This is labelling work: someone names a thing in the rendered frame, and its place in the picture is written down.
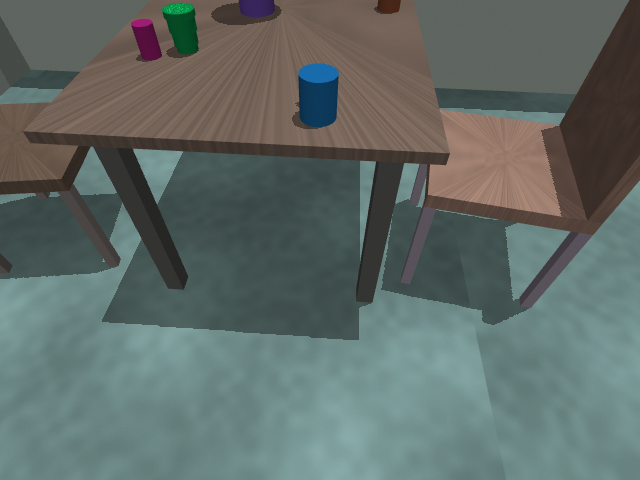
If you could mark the chair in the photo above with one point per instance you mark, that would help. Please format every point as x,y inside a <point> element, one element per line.
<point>43,168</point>
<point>568,177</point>

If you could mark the table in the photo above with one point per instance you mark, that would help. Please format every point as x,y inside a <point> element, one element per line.
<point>239,94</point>

